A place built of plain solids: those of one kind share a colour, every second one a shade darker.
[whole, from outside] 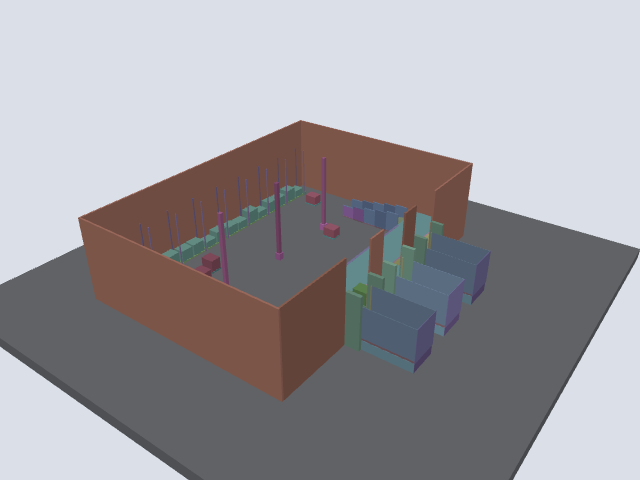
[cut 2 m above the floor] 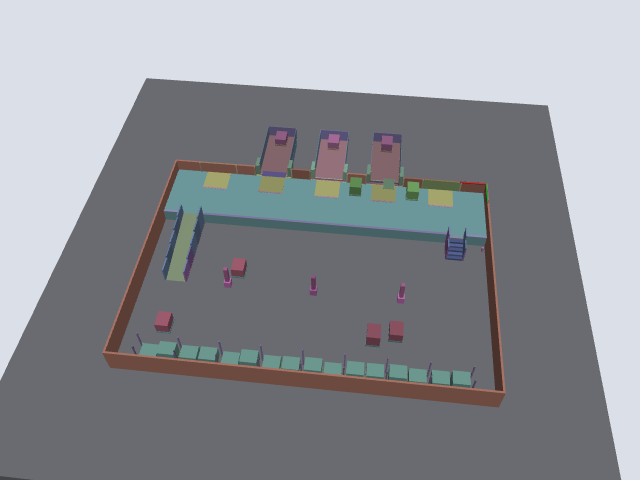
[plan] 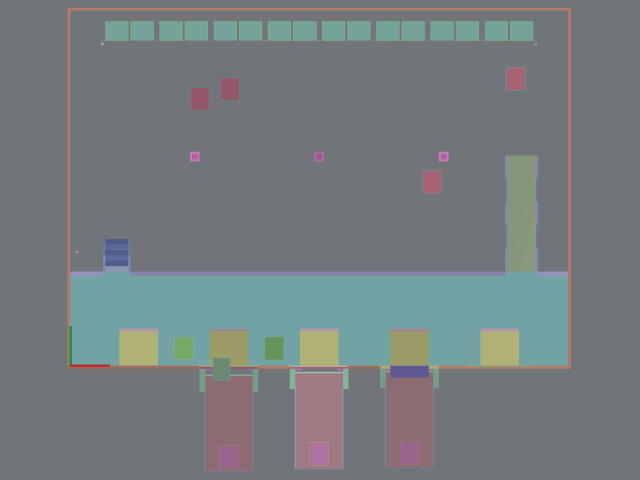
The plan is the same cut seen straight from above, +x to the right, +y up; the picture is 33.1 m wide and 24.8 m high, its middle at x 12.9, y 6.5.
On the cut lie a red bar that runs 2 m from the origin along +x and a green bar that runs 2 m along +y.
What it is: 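The dock platform, its doors, stairs and ramp, and the hall's floor, and the trailers at its open doors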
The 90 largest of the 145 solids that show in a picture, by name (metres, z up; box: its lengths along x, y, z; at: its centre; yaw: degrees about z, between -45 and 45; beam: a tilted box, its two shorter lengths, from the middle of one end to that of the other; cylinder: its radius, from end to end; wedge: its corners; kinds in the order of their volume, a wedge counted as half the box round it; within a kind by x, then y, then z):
{
 "south_deck_1": {"box": [25.72, 4.87, 1.05], "at": [12.86, 2.43, 0.47]},
 "wall_1": {"box": [0.15, 18.65, 7.16], "at": [-0.07, 9.17, 3.53]},
 "wall_2": {"box": [6.85, 0.15, 7.16], "at": [3.27, -0.07, 3.53]},
 "wall_3": {"box": [1.66, 0.15, 7.16], "at": [10.53, -0.07, 3.53]},
 "wall_4": {"box": [26.02, 0.15, 7.16], "at": [12.86, 18.42, 3.53]},
 "wall_5": {"box": [1.66, 0.15, 7.16], "at": [15.19, -0.07, 3.53]},
 "wall_6": {"box": [6.85, 0.15, 7.16], "at": [22.45, -0.07, 3.53]},
 "wall_7": {"box": [0.15, 18.65, 7.16], "at": [25.79, 9.17, 3.53]},
 "rack_load_1": {"box": [1.16, 0.95, 1.12], "at": [2.41, 17.3, 0.7]},
 "rack_load_2": {"box": [1.16, 0.95, 0.93], "at": [3.71, 17.3, 0.6]},
 "rack_load_3": {"box": [1.16, 0.95, 0.85], "at": [5.21, 17.3, 0.57]},
 "rack_load_4": {"box": [1.16, 0.95, 1.13], "at": [6.51, 17.3, 0.71]},
 "rack_load_5": {"box": [1.16, 0.95, 1.0], "at": [8.01, 17.3, 0.64]},
 "rack_load_6": {"box": [1.16, 0.95, 1.02], "at": [9.31, 17.3, 0.65]},
 "rack_load_7": {"box": [1.16, 0.95, 0.58], "at": [10.81, 17.3, 0.43]},
 "rack_load_8": {"box": [1.16, 0.95, 0.98], "at": [12.11, 17.3, 0.63]},
 "rack_load_9": {"box": [1.16, 0.95, 0.82], "at": [13.61, 17.3, 0.55]},
 "rack_load_10": {"box": [1.16, 0.95, 0.72], "at": [14.91, 17.3, 0.5]},
 "rack_load_11": {"box": [1.16, 0.95, 1.19], "at": [16.41, 17.3, 0.74]},
 "rack_load_12": {"box": [1.16, 0.95, 0.65], "at": [17.71, 17.3, 0.47]},
 "rack_load_13": {"box": [1.16, 0.95, 1.03], "at": [19.21, 17.3, 0.66]},
 "rack_load_14": {"box": [1.16, 0.95, 0.97], "at": [20.51, 17.3, 0.62]},
 "rack_load_15": {"box": [1.16, 0.95, 1.19], "at": [22.01, 17.3, 0.74]},
 "rack_load_16": {"box": [1.16, 0.95, 0.69], "at": [23.31, 17.3, 0.48]},
 "trailer_pad_1": {"box": [0.3, 1.2, 4.55], "at": [6.83, -0.75, 2.23]},
 "trailer_pad_2": {"box": [0.3, 1.2, 4.55], "at": [9.57, -0.75, 2.23]},
 "trailer_pad_3": {"box": [0.3, 1.05, 4.55], "at": [11.49, -0.68, 2.23]},
 "trailer_pad_4": {"box": [0.3, 1.05, 4.55], "at": [14.23, -0.68, 2.23]},
 "trailer_pad_5": {"box": [0.3, 1.0, 4.55], "at": [16.15, -0.65, 2.23]},
 "trailer_pad_6": {"box": [0.3, 1.0, 4.55], "at": [18.89, -0.65, 2.23]},
 "trailer_bed_1": {"box": [2.44, 5.0, 0.2], "at": [8.2, -2.95, 0.92]},
 "trailer_bed_2": {"box": [2.44, 5.0, 0.2], "at": [12.86, -2.8, 0.85]},
 "trailer_bed_3": {"box": [2.44, 5.0, 0.2], "at": [17.52, -2.75, 0.9]},
 "south_ramp_1": {"wedge": [[22.57, 4.87, -0.05], [22.57, 4.87, 1.0], [22.57, 10.87, -0.05], [22.57, 10.87, 0.0], [24.07, 4.87, -0.05], [24.07, 4.87, 1.0], [24.07, 10.87, -0.05], [24.07, 10.87, 0.0]]},
 "stage_load_1": {"box": [0.95, 1.15, 0.78], "at": [6.7, 13.78, 0.53]},
 "stage_load_2": {"box": [0.95, 1.15, 1.01], "at": [8.25, 14.3, 0.64]},
 "stage_load_3": {"box": [0.95, 1.15, 0.81], "at": [18.69, 9.5, 0.54]},
 "stage_load_4": {"box": [0.95, 1.15, 0.82], "at": [23.02, 14.83, 0.55]},
 "rack_pal_1": {"box": [1.21, 1.0, 0.19], "at": [2.41, 17.3, 0.04]},
 "rack_pal_2": {"box": [1.21, 1.0, 0.19], "at": [3.71, 17.3, 0.04]},
 "rack_pal_3": {"box": [1.21, 1.0, 0.19], "at": [5.21, 17.3, 0.04]},
 "rack_pal_4": {"box": [1.21, 1.0, 0.19], "at": [6.51, 17.3, 0.04]},
 "rack_pal_5": {"box": [1.21, 1.0, 0.19], "at": [8.01, 17.3, 0.04]},
 "rack_pal_6": {"box": [1.21, 1.0, 0.19], "at": [9.31, 17.3, 0.04]},
 "rack_pal_7": {"box": [1.21, 1.0, 0.19], "at": [10.81, 17.3, 0.04]},
 "rack_pal_8": {"box": [1.21, 1.0, 0.19], "at": [12.11, 17.3, 0.04]},
 "rack_pal_9": {"box": [1.21, 1.0, 0.19], "at": [13.61, 17.3, 0.04]},
 "rack_pal_10": {"box": [1.21, 1.0, 0.19], "at": [14.91, 17.3, 0.04]},
 "rack_pal_11": {"box": [1.21, 1.0, 0.19], "at": [16.41, 17.3, 0.04]},
 "rack_pal_12": {"box": [1.21, 1.0, 0.19], "at": [17.71, 17.3, 0.04]},
 "rack_pal_13": {"box": [1.21, 1.0, 0.19], "at": [19.21, 17.3, 0.04]},
 "rack_pal_14": {"box": [1.21, 1.0, 0.19], "at": [20.51, 17.3, 0.04]},
 "rack_pal_15": {"box": [1.21, 1.0, 0.19], "at": [22.01, 17.3, 0.04]},
 "rack_pal_16": {"box": [1.21, 1.0, 0.19], "at": [23.31, 17.3, 0.04]},
 "trailer_side_1": {"box": [0.04, 5.0, 2.6], "at": [6.96, -2.95, 2.31]},
 "trailer_side_2": {"box": [0.04, 5.0, 2.6], "at": [9.44, -2.95, 2.31]},
 "trailer_side_3": {"box": [0.04, 5.0, 2.6], "at": [11.62, -2.8, 2.25]},
 "trailer_side_4": {"box": [0.04, 5.0, 2.6], "at": [14.1, -2.8, 2.25]},
 "trailer_side_5": {"box": [0.04, 5.0, 2.65], "at": [16.28, -2.75, 2.27]},
 "trailer_side_6": {"box": [0.04, 5.0, 2.65], "at": [18.76, -2.75, 2.27]},
 "wait_load_1": {"box": [0.95, 1.15, 1.14], "at": [5.86, 0.9, 1.71]},
 "wait_load_2": {"box": [0.95, 1.15, 1.11], "at": [10.53, 0.9, 1.69]},
 "trailerload_load_1": {"box": [0.95, 1.15, 0.74], "at": [8.2, -4.7, 1.53]},
 "trailerload_load_2": {"box": [0.95, 1.15, 0.67], "at": [12.86, -4.55, 1.43]},
 "trailerload_load_3": {"box": [0.95, 1.15, 0.58], "at": [17.52, -4.5, 1.43]},
 "column_1": {"box": [0.3, 0.3, 7.16], "at": [6.43, 10.81, 3.53]},
 "column_2": {"box": [0.3, 0.3, 7.16], "at": [12.86, 10.81, 3.53]},
 "column_3": {"box": [0.3, 0.3, 7.16], "at": [19.29, 10.81, 3.53]},
 "dockwall_sill_1": {"box": [3.02, 0.15, 1.05], "at": [8.2, -0.07, 0.47]},
 "dockwall_sill_2": {"box": [3.02, 0.15, 1.05], "at": [12.86, -0.07, 0.47]},
 "dockwall_sill_3": {"box": [3.02, 0.15, 1.05], "at": [17.52, -0.07, 0.47]},
 "south_lev_1": {"box": [2.0, 1.78, 0.07], "at": [3.53, 0.9, 0.98]},
 "south_lev_2": {"box": [2.0, 1.78, 0.07], "at": [8.2, 0.9, 0.98]},
 "south_lev_3": {"box": [2.0, 1.78, 0.07], "at": [12.86, 0.9, 0.98]},
 "south_lev_4": {"box": [2.0, 1.78, 0.07], "at": [17.52, 0.9, 0.98]},
 "south_lev_5": {"box": [2.0, 1.78, 0.07], "at": [22.19, 0.9, 0.98]},
 "dock_south_cheek_whole_1": {"box": [0.11, 1.2, 2.05], "at": [22.52, 5.47, 0.97]},
 "dock_south_cheek_whole_2": {"box": [0.11, 1.2, 1.85], "at": [22.52, 6.67, 0.88]},
 "dock_south_cheek_whole_3": {"box": [0.11, 1.2, 2.05], "at": [24.11, 5.47, 0.97]},
 "dock_south_cheek_whole_4": {"box": [0.11, 1.2, 1.85], "at": [24.11, 6.67, 0.88]},
 "south_shutter_1": {"box": [3.0, 0.05, 3.25], "at": [3.53, -0.03, 2.58]},
 "south_shutter_2": {"box": [3.0, 0.05, 3.25], "at": [22.19, -0.03, 2.58]},
 "trailer_front_1": {"box": [2.52, 0.04, 2.84], "at": [8.2, -5.47, 2.23]},
 "trailer_front_2": {"box": [2.52, 0.04, 2.84], "at": [12.86, -5.32, 2.17]},
 "trailer_front_3": {"box": [2.52, 0.04, 2.84], "at": [17.52, -5.27, 2.22]},
 "south_stair_steps_1": {"box": [1.2, 0.28, 0.88], "at": [2.4, 5.29, 0.39]},
 "south_stair_steps_2": {"box": [1.2, 0.28, 0.72], "at": [2.4, 5.57, 0.31]},
 "stage_pal_1": {"box": [1.0, 1.2, 0.19], "at": [6.7, 13.78, 0.04]},
 "stage_pal_2": {"box": [1.0, 1.2, 0.19], "at": [18.69, 9.5, 0.04]},
 "south_stair_stair_head_1": {"box": [1.2, 0.28, 1.05], "at": [2.4, 5.01, 0.47]}
}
